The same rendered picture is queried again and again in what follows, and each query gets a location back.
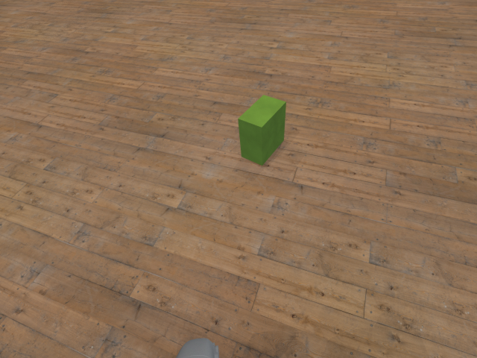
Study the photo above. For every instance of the left robot thigh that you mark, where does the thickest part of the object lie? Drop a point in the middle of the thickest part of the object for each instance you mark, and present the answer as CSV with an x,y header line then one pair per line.
x,y
199,348

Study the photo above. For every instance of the carton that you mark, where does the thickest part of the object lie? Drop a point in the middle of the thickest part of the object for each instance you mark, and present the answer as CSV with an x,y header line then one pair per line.
x,y
261,129

